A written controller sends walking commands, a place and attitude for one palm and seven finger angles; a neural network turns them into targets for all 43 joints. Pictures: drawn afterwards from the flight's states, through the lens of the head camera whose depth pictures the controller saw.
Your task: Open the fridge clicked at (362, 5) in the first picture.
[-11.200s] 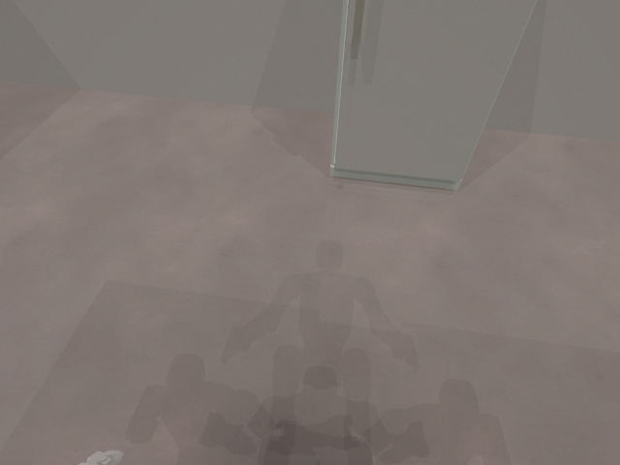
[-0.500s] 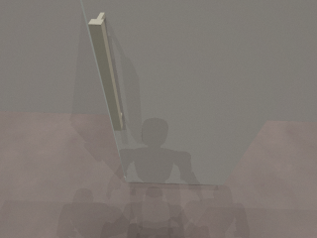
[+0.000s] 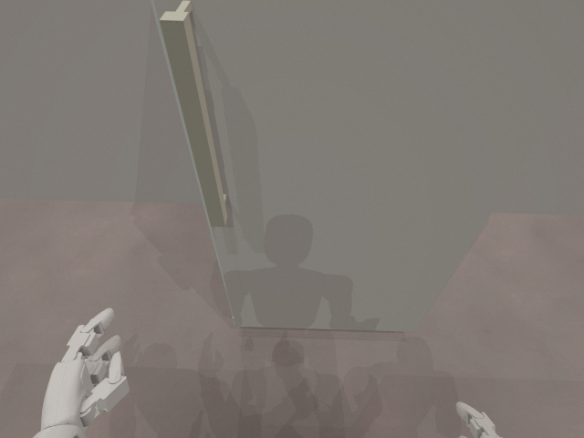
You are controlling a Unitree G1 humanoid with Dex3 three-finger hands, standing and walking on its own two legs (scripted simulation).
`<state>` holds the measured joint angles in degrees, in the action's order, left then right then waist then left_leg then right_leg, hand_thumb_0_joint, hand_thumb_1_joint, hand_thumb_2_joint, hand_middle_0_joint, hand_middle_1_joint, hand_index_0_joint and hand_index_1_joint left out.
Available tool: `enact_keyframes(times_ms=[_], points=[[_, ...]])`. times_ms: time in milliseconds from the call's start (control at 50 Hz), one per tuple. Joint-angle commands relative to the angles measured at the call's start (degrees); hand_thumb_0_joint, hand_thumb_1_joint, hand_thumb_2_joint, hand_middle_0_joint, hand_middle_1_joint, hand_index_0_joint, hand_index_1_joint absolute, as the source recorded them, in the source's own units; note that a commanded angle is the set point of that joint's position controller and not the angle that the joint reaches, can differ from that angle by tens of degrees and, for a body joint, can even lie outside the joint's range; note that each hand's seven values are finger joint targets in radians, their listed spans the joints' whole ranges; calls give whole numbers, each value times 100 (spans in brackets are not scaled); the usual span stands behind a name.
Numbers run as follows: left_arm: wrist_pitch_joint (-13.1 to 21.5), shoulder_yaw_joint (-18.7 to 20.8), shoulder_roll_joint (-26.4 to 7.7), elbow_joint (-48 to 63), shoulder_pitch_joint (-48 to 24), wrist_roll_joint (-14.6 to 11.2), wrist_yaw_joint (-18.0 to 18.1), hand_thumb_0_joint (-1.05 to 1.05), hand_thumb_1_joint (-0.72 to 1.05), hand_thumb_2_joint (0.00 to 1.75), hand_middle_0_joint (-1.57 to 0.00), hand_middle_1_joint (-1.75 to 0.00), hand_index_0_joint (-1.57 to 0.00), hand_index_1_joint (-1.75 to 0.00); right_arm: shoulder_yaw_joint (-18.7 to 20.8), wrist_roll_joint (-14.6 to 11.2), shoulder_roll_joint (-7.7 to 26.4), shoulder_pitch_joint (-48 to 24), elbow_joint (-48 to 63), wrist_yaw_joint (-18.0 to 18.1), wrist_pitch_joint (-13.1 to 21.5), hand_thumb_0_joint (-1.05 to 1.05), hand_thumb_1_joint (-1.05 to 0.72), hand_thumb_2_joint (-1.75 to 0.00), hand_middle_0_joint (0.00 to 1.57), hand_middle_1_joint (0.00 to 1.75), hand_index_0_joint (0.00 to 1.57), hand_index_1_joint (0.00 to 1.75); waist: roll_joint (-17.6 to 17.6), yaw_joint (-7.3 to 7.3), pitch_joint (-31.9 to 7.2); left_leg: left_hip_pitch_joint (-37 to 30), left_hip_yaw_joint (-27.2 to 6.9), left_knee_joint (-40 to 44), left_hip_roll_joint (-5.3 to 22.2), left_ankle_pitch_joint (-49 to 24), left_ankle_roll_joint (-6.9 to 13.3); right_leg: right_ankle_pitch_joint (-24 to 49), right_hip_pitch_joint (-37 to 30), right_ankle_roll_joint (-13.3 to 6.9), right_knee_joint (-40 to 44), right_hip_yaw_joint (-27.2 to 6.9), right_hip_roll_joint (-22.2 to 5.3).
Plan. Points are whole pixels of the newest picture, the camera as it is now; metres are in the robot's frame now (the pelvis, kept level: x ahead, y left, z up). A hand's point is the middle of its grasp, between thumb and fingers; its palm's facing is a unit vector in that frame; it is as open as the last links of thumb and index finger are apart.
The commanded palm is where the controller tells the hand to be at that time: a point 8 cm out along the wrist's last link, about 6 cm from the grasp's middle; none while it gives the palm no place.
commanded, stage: raise the hand to about handle height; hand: left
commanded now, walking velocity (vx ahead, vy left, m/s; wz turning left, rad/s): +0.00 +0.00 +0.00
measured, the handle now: (205, 134) +0.53 +0.17 +0.14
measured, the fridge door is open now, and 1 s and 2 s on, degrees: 0 0 0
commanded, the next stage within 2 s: move the hooked fingers beside the handle in 1.92 s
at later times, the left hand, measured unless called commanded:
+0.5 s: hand (107, 376) +0.19 +0.25 +0.01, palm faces +0.03 -1.00 -0.05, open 10.2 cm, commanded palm +0.16 +0.30 +0.02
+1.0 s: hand (79, 332) +0.22 +0.27 +0.07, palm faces +0.07 -1.00 -0.06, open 13.1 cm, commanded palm +0.19 +0.32 +0.08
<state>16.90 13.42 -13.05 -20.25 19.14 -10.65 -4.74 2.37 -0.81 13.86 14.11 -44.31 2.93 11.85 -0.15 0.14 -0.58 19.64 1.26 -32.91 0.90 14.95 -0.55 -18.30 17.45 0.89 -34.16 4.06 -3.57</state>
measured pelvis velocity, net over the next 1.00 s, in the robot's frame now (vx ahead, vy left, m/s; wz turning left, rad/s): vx -0.02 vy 0.01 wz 0.00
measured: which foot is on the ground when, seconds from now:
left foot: down 0.00-1.00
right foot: down 0.00-1.00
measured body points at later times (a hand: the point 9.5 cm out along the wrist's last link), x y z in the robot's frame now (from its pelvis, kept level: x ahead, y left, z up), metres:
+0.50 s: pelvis -0.02 +0.00 -0.05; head +0.02 +0.01 +0.40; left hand +0.18 +0.30 +0.01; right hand +0.15 -0.24 -0.12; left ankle +0.02 +0.12 -0.73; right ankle -0.01 -0.13 -0.73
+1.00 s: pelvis -0.02 +0.01 -0.02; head -0.01 +0.01 +0.43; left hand +0.21 +0.32 +0.08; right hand +0.16 -0.22 -0.09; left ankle +0.02 +0.12 -0.73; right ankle -0.01 -0.13 -0.73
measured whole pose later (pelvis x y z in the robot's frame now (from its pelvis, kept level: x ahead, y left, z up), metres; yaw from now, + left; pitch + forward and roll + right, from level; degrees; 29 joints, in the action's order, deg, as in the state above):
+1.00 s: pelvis -0.02 +0.01 -0.02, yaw +0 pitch +3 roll -2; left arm 10.1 22.0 -20.8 -6.4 11.1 -20.7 -23.4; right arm -2.9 -2.7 14.0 14.8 -34.5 6.5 16.5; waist 1.7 -1.8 -3.4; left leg 29.3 -0.3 -46.2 2.4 20.4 -0.1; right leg -21.5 24.9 1.1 -43.2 4.6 -2.1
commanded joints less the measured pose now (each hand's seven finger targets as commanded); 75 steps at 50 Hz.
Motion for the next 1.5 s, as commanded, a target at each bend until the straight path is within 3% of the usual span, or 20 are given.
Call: enact_keyframes(times_ms=[0, 40, 60, 120, 180, 240, 280, 380, 460, 480, 560, 600, 760, 1000, 1140, 1180, 1240, 1280, 1360, 1480], points=[[1831, 838, -598, 67, 845, -612, -1172, 0, 67, 80, -22, -45, -22, -45, 323, -31, 795, -718, 1173, -120, 558, 0, -90, -90, 20, 30, 20, 30, -451, -368, -308, 1429, -62, -1037, -186, 192, -57, -413, 1835, -198, -903, 142, 361], [2416, 1064, -992, 287, 434, -861, -1938, 0, 62, 78, -22, -48, -22, -48, 317, -67, 840, -779, 1440, -169, 732, 0, -90, -90, 20, 30, 20, 30, -220, -311, -936, 1860, -48, -1656, -176, 363, -19, -606, 2155, -214, -1380, -132, 312], [2463, 1311, -1268, 357, 419, -1012, -2263, 0, 60, 77, -22, -50, -22, -50, 322, -96, 887, -761, 1588, -155, 796, 0, -90, -90, 20, 30, 20, 30, -177, -334, -1276, 1967, -38, -1860, -163, 383, 25, -709, 2135, -214, -1490, -277, 290], [1849, 1666, -1662, 1267, -56, -1558, -2705, 0, 53, 74, -23, -54, -23, -54, 253, -164, 915, -667, 2061, 8, 793, 0, -90, -90, 20, 30, 20, 30, 162, -362, -1850, 2011, -17, -2073, -151, 576, 139, -1248, 1937, -136, -1320, -675, 226], [1370, 1578, -1696, 2167, -615, -1660, -2584, 0, 46, 71, -23, -58, -23, -58, 150, -135, 852, -465, 2071, 193, 813, 0, -90, -90, 20, 30, 20, 30, -1, -123, -1775, 2052, -138, -2213, -59, 499, 202, -1218, 1892, -86, -1173, -789, 316], [1134, 1183, -1530, 2741, -918, -1334, -2318, 0, 39, 68, -24, -63, -24, -63, 107, -109, 811, -336, 1879, 292, 851, 0, -90, -90, 20, 30, 20, 30, 511, 72, -1491, 1778, -241, -2108, 2, 370, 235, -749, 2150, -126, -1260, -564, 409], [977, 1126, -1601, 2845, -1105, -1231, -2212, 0, 34, 66, -24, -66, -24, -66, 58, -83, 828, -299, 1798, 345, 886, 0, -90, -90, 20, 30, 20, 30, 498, 121, -1355, 1713, -339, -2026, 26, 305, 236, -567, 2141, -161, -1301, -425, 471], [464, 1506, -1852, 2427, -532, -1241, -2139, 0, 22, 61, -25, -74, -25, -74, 18, -132, 789, -350, 1741, 375, 873, 0, -90, -90, 20, 30, 20, 30, 562, -105, -1399, 1585, -346, -1710, 1, 171, 192, -472, 1720, -169, -1060, -333, 440], [270, 1516, -1720, 2694, -220, -1290, -1987, 0, 13, 57, -25, -80, -25, -80, 5, -155, 710, -419, 1849, 305, 867, 0, -90, -90, 20, 30, 20, 30, 715, -226, -1604, 1213, -310, -1391, -29, -43, 172, -133, 1482, -141, -988, -144, 428], [210, 1568, -1736, 2568, -162, -1305, -1954, 0, 11, 56, -26, -81, -26, -81, -6, -131, 719, -420, 1864, 281, 854, 0, -90, -90, 20, 30, 20, 30, 576, -264, -1513, 1233, -340, -1329, -28, -124, 157, -30, 1373, -175, -979, -87, 472], [198, 1348, -1549, 2649, -242, -1248, -1806, 0, 1, 52, -26, -87, -26, -87, -9, -161, 757, -350, 1901, 250, 845, 0, -90, -90, 20, 30, 20, 30, 417, -157, -1266, 1134, -322, -1100, -33, 174, 152, -285, 1518, -122, -808, -11, 474], [204, 1388, -1692, 2716, -492, -1224, -1794, 0, -3, 50, -27, -90, -27, -90, -27, -155, 814, -304, 1913, 258, 843, 0, -90, -90, 20, 30, 20, 30, 356, -141, -1248, 1057, -331, -1034, -33, 120, 153, -227, 1411, -141, -764, -19, 481], [118, 1321, -1803, 2934, -1088, -1118, -1723, 0, -22, 42, -28, -102, -28, -102, -107, -187, 838, -268, 1849, 341, 882, 0, -90, -90, 20, 30, 20, 30, 640, -118, -1224, 556, -383, -642, -17, 192, 134, -145, 1187, -157, -559, 62, 469], [-543, 1463, -2068, 2453, -2041, -1164, -1921, 0, -50, 30, -30, -120, -30, -120, -229, -235, 828, -384, 1827, 436, 789, 0, -90, -90, 20, 30, 20, 30, 528, -136, -977, 63, -319, -219, -39, -100, 150, 307, 570, -160, 0, 14, 473], [-794, 1600, -2294, 2195, -2658, -1138, -2008, 0, -50, 30, -30, -120, -30, -120, -268, -256, 828, -427, 1803, 484, 736, 0, -90, -90, 20, 30, 20, 30, 610, -166, -938, -166, -272, -38, -59, -156, 155, 409, 362, -148, 240, -36, 456], [-851, 1661, -2421, 2163, -2871, -1129, -2002, 0, -50, 30, -30, -120, -30, -120, -289, -249, 831, -450, 1797, 503, 726, 0, -90, -90, 20, 30, 20, 30, 452, -190, -897, -198, -284, 26, -52, -196, 168, 407, 225, -164, 330, -49, 463], [-915, 1676, -2471, 2247, -3101, -1096, -2012, 0, -50, 30, -30, -120, -30, -120, -296, -260, 805, -464, 1805, 518, 733, 0, -90, -90, 20, 30, 20, 30, 688, -187, -1091, -443, -263, 101, -63, -364, 167, 635, 120, -157, 360, -43, 435], [-963, 1762, -2549, 2082, -3109, -1125, -2029, 0, -50, 30, -30, -120, -30, -120, -302, -255, 820, -454, 1781, 524, 725, 0, -90, -90, 20, 30, 20, 30, 404, -221, -1042, -432, -252, 128, -59, -484, 183, 774, -30, -156, 432, -58, 451], [-1108, 1790, -2626, 1935, -3459, -1124, -2075, 0, -50, 30, -30, -120, -30, -120, -297, -293, 814, -471, 1751, 542, 703, 0, -90, -90, 20, 30, 20, 30, 580, -192, -1053, -574, -204, 192, -81, -548, 186, 924, -64, -135, 520, -96, 413], [-1338, 1692, -2509, 1522, -3253, -1116, -2153, 0, -50, 30, -30, -120, -30, -120, -285, -306, 832, -454, 1787, 484, 636, 0, -90, -90, 20, 30, 20, 30, 210, -260, -936, -505, -154, 238, -85, -668, 196, 1092, -187, -116, 598, -124, 393]])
